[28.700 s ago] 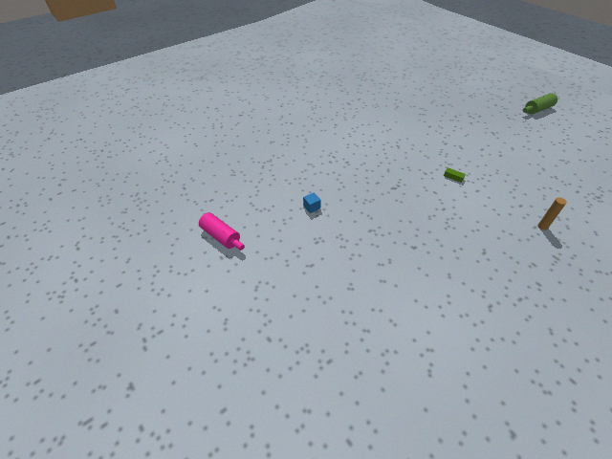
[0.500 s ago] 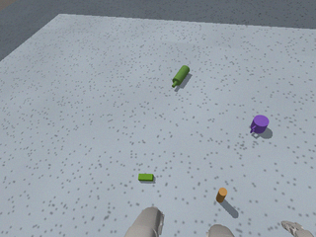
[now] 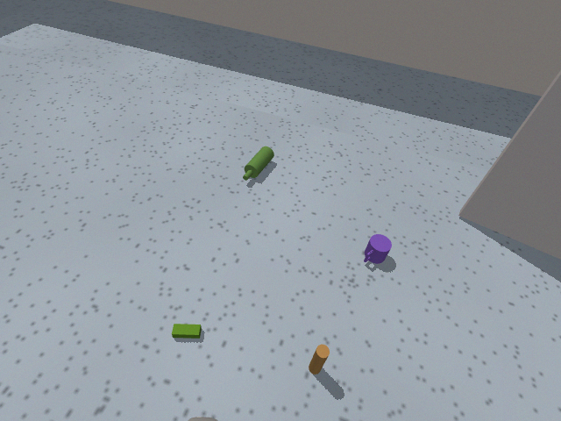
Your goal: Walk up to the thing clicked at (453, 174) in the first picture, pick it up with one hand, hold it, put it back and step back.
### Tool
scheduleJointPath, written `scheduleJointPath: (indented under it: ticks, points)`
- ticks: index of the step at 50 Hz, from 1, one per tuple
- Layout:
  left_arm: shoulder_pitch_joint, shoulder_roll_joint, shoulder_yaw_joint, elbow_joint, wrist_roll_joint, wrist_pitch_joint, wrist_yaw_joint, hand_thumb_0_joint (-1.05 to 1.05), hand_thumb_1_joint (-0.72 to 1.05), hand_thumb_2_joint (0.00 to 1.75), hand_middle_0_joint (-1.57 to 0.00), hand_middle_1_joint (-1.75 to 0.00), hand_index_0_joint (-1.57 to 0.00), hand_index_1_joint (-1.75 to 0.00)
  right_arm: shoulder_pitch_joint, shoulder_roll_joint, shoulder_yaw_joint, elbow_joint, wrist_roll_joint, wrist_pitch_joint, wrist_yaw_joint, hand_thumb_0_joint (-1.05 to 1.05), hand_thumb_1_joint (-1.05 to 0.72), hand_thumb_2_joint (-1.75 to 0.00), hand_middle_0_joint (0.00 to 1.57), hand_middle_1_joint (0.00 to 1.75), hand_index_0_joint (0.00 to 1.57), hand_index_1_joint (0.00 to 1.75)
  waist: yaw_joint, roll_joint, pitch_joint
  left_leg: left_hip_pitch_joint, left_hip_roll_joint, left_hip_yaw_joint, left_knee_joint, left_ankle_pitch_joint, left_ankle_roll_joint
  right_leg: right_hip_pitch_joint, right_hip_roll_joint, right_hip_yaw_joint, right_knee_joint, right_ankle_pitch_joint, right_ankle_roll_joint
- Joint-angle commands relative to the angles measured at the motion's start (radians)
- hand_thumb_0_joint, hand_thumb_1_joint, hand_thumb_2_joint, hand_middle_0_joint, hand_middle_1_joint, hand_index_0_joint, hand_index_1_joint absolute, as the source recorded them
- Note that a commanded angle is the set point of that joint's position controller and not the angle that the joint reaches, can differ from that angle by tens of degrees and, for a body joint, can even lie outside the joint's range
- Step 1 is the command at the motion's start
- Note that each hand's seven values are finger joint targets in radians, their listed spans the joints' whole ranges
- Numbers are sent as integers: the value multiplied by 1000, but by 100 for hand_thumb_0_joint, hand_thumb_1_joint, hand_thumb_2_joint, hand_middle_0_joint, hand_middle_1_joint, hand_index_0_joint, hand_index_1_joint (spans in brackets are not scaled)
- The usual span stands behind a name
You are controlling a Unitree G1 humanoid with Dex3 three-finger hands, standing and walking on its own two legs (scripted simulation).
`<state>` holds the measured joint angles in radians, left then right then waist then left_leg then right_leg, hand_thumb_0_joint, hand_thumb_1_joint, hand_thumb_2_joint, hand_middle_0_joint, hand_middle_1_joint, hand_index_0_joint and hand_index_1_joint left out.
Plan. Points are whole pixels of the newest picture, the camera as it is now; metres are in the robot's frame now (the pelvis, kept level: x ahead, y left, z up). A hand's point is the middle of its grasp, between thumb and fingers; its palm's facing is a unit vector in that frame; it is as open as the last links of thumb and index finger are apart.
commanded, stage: walk up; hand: left
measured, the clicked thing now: (186, 331) +0.53 +0.29 -0.72
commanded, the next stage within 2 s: stand in 0.64 s
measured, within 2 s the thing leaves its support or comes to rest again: neither
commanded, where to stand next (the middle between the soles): +0.15 +0.05 m, yaw +0 degrees
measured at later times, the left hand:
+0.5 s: hand out of the picture -0.01 +0.33 -0.06, palm faces +0.08 -0.75 -0.65, open 7.4 cm
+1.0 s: hand out of the picture +0.06 +0.32 -0.14, palm faces +0.06 -0.94 -0.32, open 7.4 cm
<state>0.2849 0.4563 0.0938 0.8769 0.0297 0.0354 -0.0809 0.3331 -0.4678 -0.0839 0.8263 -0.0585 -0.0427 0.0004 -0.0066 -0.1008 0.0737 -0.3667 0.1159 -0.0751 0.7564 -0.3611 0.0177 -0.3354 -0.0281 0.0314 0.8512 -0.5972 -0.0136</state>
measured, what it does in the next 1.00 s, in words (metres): steps on the spot: left foot, then right foot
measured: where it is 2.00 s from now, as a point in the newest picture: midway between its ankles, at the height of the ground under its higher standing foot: outside the picture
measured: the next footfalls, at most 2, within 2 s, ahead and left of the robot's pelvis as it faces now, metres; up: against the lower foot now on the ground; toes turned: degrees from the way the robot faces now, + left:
left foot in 0.62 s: +0.07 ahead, +0.19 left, +0.00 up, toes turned +7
right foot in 1.00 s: +0.12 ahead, -0.05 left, +0.00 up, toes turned +6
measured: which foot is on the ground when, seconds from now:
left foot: down 0.00-0.02, up 0.04-0.60, down 0.62-1.00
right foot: down 0.00-0.64, up 0.66-0.98, down 1.00-1.00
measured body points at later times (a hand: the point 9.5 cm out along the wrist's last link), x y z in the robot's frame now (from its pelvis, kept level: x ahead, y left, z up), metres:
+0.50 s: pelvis +0.01 +0.00 +0.01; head +0.06 -0.07 +0.45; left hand -0.02 +0.36 -0.02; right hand +0.12 -0.28 -0.15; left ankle +0.05 +0.16 -0.66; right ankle +0.02 -0.14 -0.70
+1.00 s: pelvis +0.02 +0.07 +0.02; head +0.03 +0.08 +0.47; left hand +0.06 +0.37 -0.11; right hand +0.16 -0.24 -0.08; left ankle +0.04 +0.19 -0.71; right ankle +0.08 -0.06 -0.70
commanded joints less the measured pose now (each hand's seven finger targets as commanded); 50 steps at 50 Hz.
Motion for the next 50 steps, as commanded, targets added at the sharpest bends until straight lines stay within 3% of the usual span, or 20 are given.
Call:
scheduleJointPath:
  ticks: [1, 2, 3, 4, 6, 8, 11, 16, 21, 26, 28, 30, 31, 32, 33, 34, 37, 43, 48, 50]
  points:
    - [411, 255, 105, 45, 1, -81, 54, 0, 90, 90, -20, -30, -20, -30, -155, -114, -33, -124, -4, 27, 6, 0, -90, -90, 20, 30, 20, 30, 213, 48, 8, -443, -120, 49, 240, -417, 79, 446, -22, 55, -441, 73, 4]
    - [392, 339, 113, 10, 20, -96, 73, 0, 90, 90, -20, -30, -20, -30, -193, -49, -10, -167, 15, 25, 1, 0, -90, -90, 20, 30, 20, 30, 215, -121, 54, -612, -203, -40, 499, -285, 20, 306, -299, 662, -665, -363, -56]
    - [168, 378, 103, -44, 27, -98, 82, 0, 90, 90, -20, -30, -20, -30, -232, -144, -39, -171, 26, 22, -9, 0, -90, -90, 20, 30, 20, 30, 129, 16, 175, -622, -126, -192, 488, -155, 10, 110, -438, 904, -814, -624, -136]
    - [57, 382, 105, -83, 18, -104, 79, 0, 90, 90, -20, -30, -20, -30, -161, -227, -60, -124, 43, 12, -3, 0, -90, -90, 20, 30, 20, 30, 76, 56, 218, -555, -94, -202, 436, -92, 13, 50, -435, 863, -827, -649, -150]
    - [35, 307, 80, -64, -2, -145, 98, 0, 90, 90, -20, -30, -20, -30, -36, -213, -70, -55, 46, 25, 29, 0, -90, -90, 20, 30, 20, 30, -9, 199, 215, -472, -72, -189, 411, 65, 2, 100, -297, 508, -705, -262, -47]
    - [89, 269, 64, -23, -15, -161, 117, 0, 90, 90, -20, -30, -20, -30, 52, -170, -65, -24, 34, 50, 44, 0, -90, -90, 20, 30, 20, 30, -30, 137, 155, -327, -97, -167, 390, 163, -13, 80, -215, 286, -629, 132, 11]
    - [99, 228, 54, -18, -21, -161, 154, 0, 90, 90, -20, -30, -20, -30, 84, -138, -60, -47, 12, 92, 63, 0, -90, -90, 20, 30, 20, 30, -47, 48, 83, -239, -123, -129, 379, 237, -24, 82, -150, 52, -531, 634, 37]
    - [157, 236, 63, -42, -23, -151, 189, 0, 90, 90, -20, -30, -20, -30, -40, -151, -64, -132, -9, 118, 68, 0, -90, -90, 20, 30, 20, 30, 11, -78, 34, -264, -144, -131, 373, 155, -10, 146, -229, 65, -403, 981, -30]
    - [267, 270, 77, -58, -16, -145, 188, 0, 90, 90, -20, -30, -20, -30, -113, -149, -64, -167, -15, 116, 74, 0, -90, -90, 20, 30, 20, 30, 72, -130, -14, -352, -120, -82, 282, 33, -1, 329, -276, 119, -318, 922, -143]
    - [263, 304, 73, -123, -1, -151, 165, 0, 90, 90, -20, -30, -20, -30, -189, -140, -66, -195, 14, 86, 89, 0, -90, -90, 20, 30, 20, 30, 97, -198, -33, -311, -60, 2, 134, -163, 8, 325, -343, 211, -332, 574, -248]
    - [178, 319, 63, -155, 2, -146, 147, 0, 90, 90, -20, -30, -20, -30, -147, -141, -70, -173, 30, 61, 93, 0, -90, -90, 20, 30, 20, 30, 49, -203, -38, -141, -77, 51, 0, -217, 22, 181, -327, 173, -337, 412, -248]
    - [112, 248, 30, -170, 9, -127, 127, 0, 90, 90, -20, -30, -20, -30, 69, -158, -93, -73, 41, 31, 84, 0, -90, -90, 20, 30, 20, 30, -81, 16, -113, 316, -164, 115, -189, -65, 30, -103, -192, 7, -20, 299, -161]
    - [153, 144, -5, -182, 9, -124, 117, 0, 90, 90, -20, -30, -20, -30, 198, -219, -120, -37, 44, 13, 61, 0, -90, -90, 20, 30, 20, 30, -139, 275, -164, 521, -96, -19, -264, -105, 34, -281, -112, -74, 305, 270, -95]
    - [57, 31, -22, -240, -17, -128, 125, 0, 90, 90, -20, -30, -20, -30, 201, -245, -86, -63, 61, -3, 14, 0, -90, -90, 20, 30, 20, 30, -125, 440, -143, 504, 287, -529, -412, 390, 90, -459, 19, -11, 410, -68, 3]
    - [-118, 178, 7, -269, -28, -109, 144, 0, 90, 90, -20, -30, -20, -30, 108, -241, -79, -65, 57, -10, -7, 0, -90, -90, 20, 30, 20, 30, -139, 105, -83, 345, 261, -501, -338, 635, 199, -407, -7, 127, 359, 8, -6]
    - [-95, 182, 4, -262, -41, -88, 154, 0, 90, 90, -20, -30, -20, -30, 38, -238, -79, -70, 51, -12, -15, 0, -90, -90, 20, 30, 20, 30, -55, 106, -26, 211, 269, -467, -328, 602, 259, -366, -14, 124, 354, 21, -13]
    - [87, 163, 10, -123, -50, -62, 130, 0, 90, 90, -20, -30, -20, -30, -135, -159, -50, -109, 57, -7, -29, 0, -90, -90, 20, 30, 20, 30, 33, 245, 1, 208, 152, -174, -346, 411, 160, -252, -24, 108, 233, 125, -11]
    - [76, 124, -6, -41, -19, -50, 99, 0, 90, 90, -20, -30, -20, -30, -195, -135, -25, -67, 50, -12, -23, 0, -90, -90, 20, 30, 20, 30, 33, 359, -21, 59, 105, -111, -421, 292, 150, -40, -20, 35, 62, 210, 0]
    - [-7, 111, -16, -14, -13, -61, 87, 0, 90, 90, -20, -30, -20, -30, -227, -151, -21, -15, 46, 6, -7, 0, -90, -90, 20, 30, 20, 30, 20, 278, -8, 10, 82, -116, -397, 73, 132, 125, -7, -29, -215, 247, -1]
    - [-5, 114, -27, -9, -9, -84, 91, 0, 90, 90, -20, -30, -20, -30, -235, -98, -4, -9, 61, 12, -1, 0, -90, -90, 20, 30, 20, 30, 49, 159, -45, 18, 40, -82, -295, 73, 63, 230, -63, 58, -467, 397, -13]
